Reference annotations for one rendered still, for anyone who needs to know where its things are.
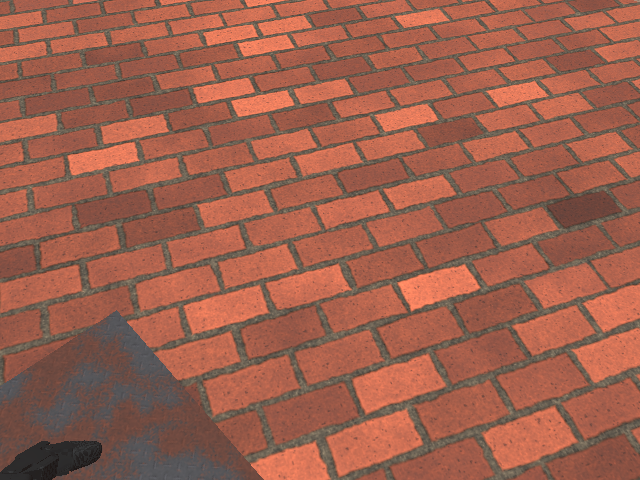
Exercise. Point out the left robot hand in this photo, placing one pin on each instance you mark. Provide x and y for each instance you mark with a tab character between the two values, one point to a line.
44	462

